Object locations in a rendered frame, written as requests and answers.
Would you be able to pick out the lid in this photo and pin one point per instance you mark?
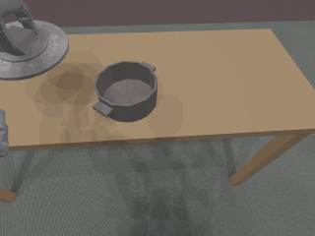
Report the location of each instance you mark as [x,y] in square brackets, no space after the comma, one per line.
[45,52]

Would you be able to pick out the robot left hand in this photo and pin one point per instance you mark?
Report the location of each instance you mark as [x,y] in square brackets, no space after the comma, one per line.
[21,10]

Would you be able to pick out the pot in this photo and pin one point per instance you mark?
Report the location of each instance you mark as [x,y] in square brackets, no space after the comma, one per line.
[127,91]

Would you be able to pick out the knob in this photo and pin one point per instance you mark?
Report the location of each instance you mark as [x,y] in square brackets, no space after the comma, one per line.
[21,35]

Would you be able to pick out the table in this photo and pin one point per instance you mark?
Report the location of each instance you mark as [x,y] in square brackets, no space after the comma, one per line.
[211,84]

